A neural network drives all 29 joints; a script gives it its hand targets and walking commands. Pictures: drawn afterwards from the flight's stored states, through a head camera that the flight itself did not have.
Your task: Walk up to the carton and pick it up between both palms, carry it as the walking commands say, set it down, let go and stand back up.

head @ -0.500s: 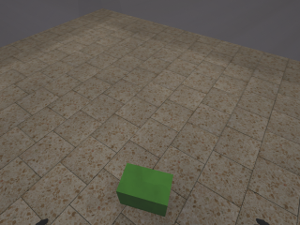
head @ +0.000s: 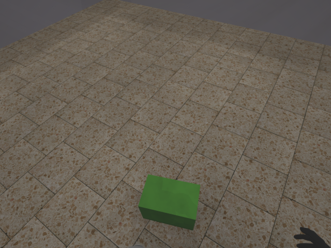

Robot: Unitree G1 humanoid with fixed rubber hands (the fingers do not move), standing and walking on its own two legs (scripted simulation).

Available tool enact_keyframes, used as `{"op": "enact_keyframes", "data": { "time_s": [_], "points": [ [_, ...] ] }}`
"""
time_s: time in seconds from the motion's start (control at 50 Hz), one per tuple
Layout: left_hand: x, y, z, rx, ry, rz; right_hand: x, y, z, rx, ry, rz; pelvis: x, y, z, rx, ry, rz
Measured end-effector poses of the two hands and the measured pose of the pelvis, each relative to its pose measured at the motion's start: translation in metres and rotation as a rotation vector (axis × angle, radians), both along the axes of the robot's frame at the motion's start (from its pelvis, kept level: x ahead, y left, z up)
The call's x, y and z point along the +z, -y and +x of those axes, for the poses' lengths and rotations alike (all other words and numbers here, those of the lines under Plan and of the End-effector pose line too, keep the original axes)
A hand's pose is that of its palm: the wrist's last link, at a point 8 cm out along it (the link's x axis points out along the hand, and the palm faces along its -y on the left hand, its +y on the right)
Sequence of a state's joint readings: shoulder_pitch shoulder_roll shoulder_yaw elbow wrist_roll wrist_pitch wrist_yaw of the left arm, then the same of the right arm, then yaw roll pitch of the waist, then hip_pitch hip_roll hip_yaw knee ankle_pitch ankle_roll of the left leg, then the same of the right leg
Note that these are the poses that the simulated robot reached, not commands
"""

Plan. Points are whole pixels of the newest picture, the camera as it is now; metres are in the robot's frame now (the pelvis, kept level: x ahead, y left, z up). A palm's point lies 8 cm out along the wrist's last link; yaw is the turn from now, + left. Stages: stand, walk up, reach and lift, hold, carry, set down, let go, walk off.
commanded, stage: walk up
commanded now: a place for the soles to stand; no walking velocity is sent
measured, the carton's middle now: (170, 202) +0.46 +0.02 -0.66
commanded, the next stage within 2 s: none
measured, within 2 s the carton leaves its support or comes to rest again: neither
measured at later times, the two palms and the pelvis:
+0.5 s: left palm (14, 235) +0.19 +0.42 -0.10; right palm out of the picture +0.11 -0.23 -0.11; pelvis +0.05 +0.10 -0.02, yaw -8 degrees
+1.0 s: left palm (25, 221) +0.22 +0.39 -0.09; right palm out of the picture +0.12 -0.25 -0.09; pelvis +0.05 +0.10 +0.00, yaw -12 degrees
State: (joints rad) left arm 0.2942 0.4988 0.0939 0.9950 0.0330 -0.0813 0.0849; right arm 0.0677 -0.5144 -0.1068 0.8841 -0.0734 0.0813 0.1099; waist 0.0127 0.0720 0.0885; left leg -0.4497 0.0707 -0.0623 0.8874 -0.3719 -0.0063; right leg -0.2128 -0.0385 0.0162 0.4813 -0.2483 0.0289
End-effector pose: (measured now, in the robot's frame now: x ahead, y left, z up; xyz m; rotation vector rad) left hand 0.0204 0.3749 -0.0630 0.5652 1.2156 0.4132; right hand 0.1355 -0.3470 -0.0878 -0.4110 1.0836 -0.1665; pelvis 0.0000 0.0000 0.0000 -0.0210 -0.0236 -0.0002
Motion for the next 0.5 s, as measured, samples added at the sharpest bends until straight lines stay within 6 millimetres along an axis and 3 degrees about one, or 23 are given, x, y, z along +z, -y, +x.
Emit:
{"op": "enact_keyframes", "data": {
  "time_s": [0.08,0.12,0.16,0.26,0.4,0.5],
  "points": [
    [0.005,-0.049,-0.010,-0.015,-0.045,0.061,-0.010,-0.029,0.008,0.004,0.003,0.000,-0.012,-0.031,0.006,-0.007,-0.004,0.009],
    [-0.002,-0.072,-0.003,-0.035,-0.051,0.075,-0.018,-0.045,0.010,0.003,0.018,-0.015,-0.023,-0.050,0.010,-0.014,-0.005,0.013],
    [-0.011,-0.082,0.010,-0.049,-0.047,0.070,-0.024,-0.061,0.006,-0.009,0.026,-0.015,-0.027,-0.063,0.011,-0.030,0.003,0.020],
    [-0.027,-0.075,0.057,-0.128,-0.015,-0.025,-0.023,-0.090,-0.013,-0.076,0.043,0.001,-0.023,-0.080,0.021,-0.071,0.006,0.023],
    [-0.042,-0.052,0.117,-0.227,0.056,-0.133,-0.029,-0.103,-0.029,-0.159,0.032,0.004,-0.024,-0.092,0.038,-0.118,0.012,0.011],
    [-0.041,-0.041,0.171,-0.276,0.130,-0.197,-0.022,-0.116,-0.029,-0.185,0.044,-0.006,-0.018,-0.104,0.049,-0.146,0.009,0.020]
  ]
}}
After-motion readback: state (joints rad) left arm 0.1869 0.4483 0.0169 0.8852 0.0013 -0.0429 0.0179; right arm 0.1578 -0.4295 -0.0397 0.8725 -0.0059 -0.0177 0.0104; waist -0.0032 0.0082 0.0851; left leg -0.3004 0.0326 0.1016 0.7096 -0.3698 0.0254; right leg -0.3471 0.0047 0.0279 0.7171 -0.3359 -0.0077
